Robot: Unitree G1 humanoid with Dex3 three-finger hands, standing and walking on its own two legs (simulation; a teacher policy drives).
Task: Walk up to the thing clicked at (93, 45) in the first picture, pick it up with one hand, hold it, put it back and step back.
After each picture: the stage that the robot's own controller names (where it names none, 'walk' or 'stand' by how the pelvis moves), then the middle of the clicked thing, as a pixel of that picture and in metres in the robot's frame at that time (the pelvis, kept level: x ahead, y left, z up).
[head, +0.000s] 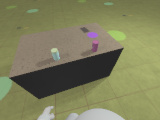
stand; (95, 46) +0.76 -0.01 -0.06
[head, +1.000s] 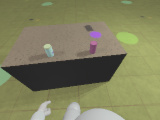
walk; (93, 47) +0.67 +0.03 -0.03
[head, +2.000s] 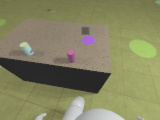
walk; (71, 56) +0.48 +0.24 -0.03
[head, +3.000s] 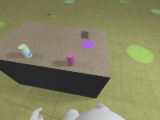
stand; (70, 59) +0.49 +0.18 -0.02
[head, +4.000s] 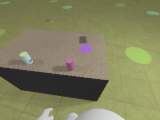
stand; (70, 64) +0.47 +0.21 -0.05
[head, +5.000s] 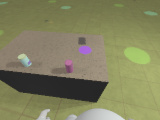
stand; (69, 66) +0.45 +0.21 -0.06
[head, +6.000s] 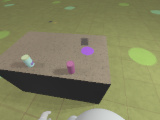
stand; (71, 67) +0.44 +0.20 -0.06
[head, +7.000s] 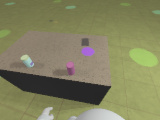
stand; (70, 68) +0.43 +0.19 -0.06
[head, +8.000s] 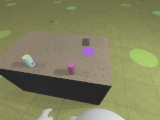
stand; (71, 68) +0.44 +0.19 -0.06
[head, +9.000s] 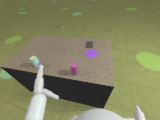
rise first; (74, 68) +0.45 +0.20 -0.05
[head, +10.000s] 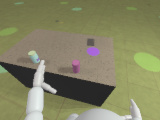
go down; (76, 66) +0.46 +0.15 -0.04
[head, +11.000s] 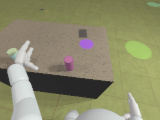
go down; (69, 63) +0.43 +0.16 -0.01
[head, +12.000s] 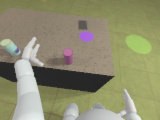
close in; (68, 56) +0.46 +0.16 +0.01
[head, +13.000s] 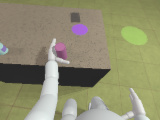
close; (61, 52) +0.47 +0.17 +0.04
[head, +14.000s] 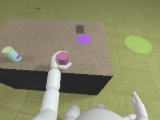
lift; (64, 61) +0.40 +0.17 +0.07
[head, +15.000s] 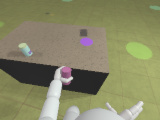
walk; (66, 75) +0.32 +0.19 -0.02
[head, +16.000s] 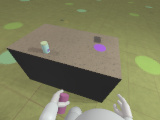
go down; (62, 102) +0.17 +0.20 -0.11
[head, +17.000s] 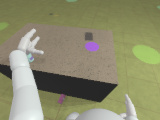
go down; (61, 98) +0.34 +0.33 -0.71
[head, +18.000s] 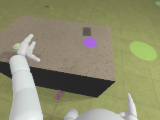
go down; (58, 94) +0.36 +0.33 -0.71
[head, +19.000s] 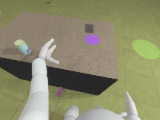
close in; (59, 91) +0.36 +0.32 -0.70
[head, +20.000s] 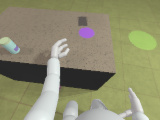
close; (57, 89) +0.36 +0.35 -0.66
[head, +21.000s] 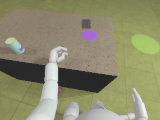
lift; (58, 90) +0.36 +0.34 -0.67
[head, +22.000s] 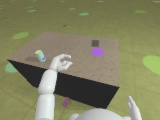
lift; (66, 101) +0.38 +0.35 -0.71
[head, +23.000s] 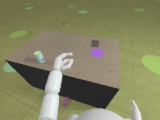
close; (65, 101) +0.36 +0.34 -0.72
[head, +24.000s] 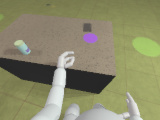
hold; (60, 90) +0.38 +0.35 -0.69
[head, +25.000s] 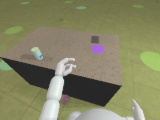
close; (65, 99) +0.36 +0.33 -0.70
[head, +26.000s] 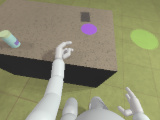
hold; (57, 85) +0.38 +0.34 -0.66
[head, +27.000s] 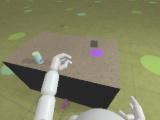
hold; (64, 103) +0.35 +0.34 -0.70
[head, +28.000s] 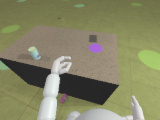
close; (63, 98) +0.36 +0.34 -0.70
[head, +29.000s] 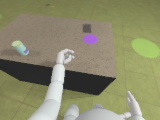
close; (59, 92) +0.36 +0.35 -0.69
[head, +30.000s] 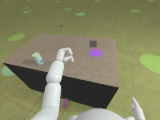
crouch; (65, 103) +0.36 +0.35 -0.71
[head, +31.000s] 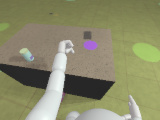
lower; (61, 96) +0.35 +0.35 -0.72
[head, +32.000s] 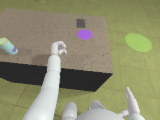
lower; (54, 91) +0.37 +0.35 -0.66
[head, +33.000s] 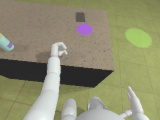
lower; (54, 87) +0.37 +0.35 -0.66
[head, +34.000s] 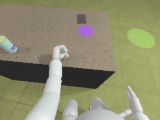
lower; (56, 88) +0.37 +0.35 -0.66
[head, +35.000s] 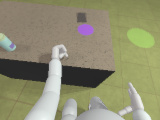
lower; (55, 87) +0.37 +0.35 -0.66
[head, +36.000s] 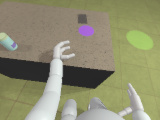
open; (55, 88) +0.38 +0.35 -0.66
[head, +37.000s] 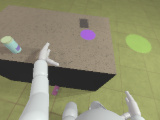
sink last; (55, 90) +0.36 +0.33 -0.67
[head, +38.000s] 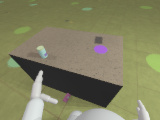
sink last; (66, 97) +0.38 +0.34 -0.70
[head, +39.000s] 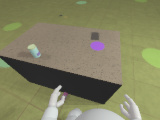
stand; (64, 96) +0.35 +0.35 -0.68
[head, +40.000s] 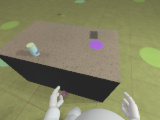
stand; (63, 95) +0.37 +0.35 -0.68
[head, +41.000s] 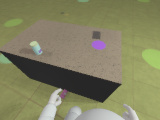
stand; (63, 94) +0.37 +0.35 -0.69
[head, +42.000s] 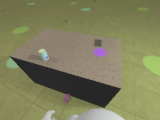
stand; (66, 98) +0.38 +0.33 -0.75
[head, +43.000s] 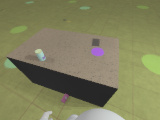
stand; (64, 98) +0.37 +0.35 -0.75
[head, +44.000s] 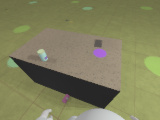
stand; (65, 98) +0.36 +0.34 -0.75
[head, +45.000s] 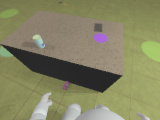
walk; (66, 85) +0.43 +0.31 -0.73
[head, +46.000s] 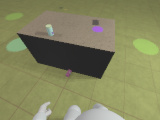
walk; (68, 73) +0.70 +0.33 -0.73
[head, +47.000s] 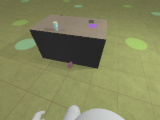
walk; (70, 64) +1.00 +0.42 -0.73
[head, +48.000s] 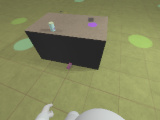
stand; (69, 66) +0.92 +0.39 -0.74
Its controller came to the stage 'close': yes
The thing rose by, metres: 0.20
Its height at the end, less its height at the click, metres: -0.69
